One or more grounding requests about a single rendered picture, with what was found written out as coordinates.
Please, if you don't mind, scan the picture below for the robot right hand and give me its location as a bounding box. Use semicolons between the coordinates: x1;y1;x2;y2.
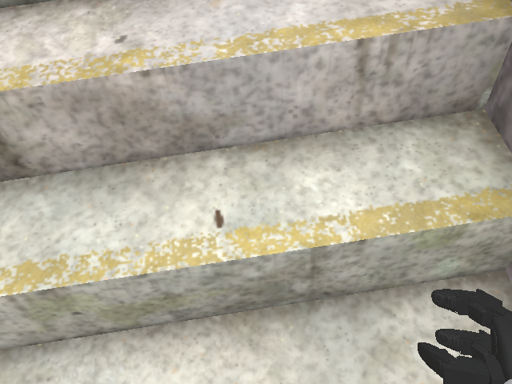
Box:
418;289;512;384

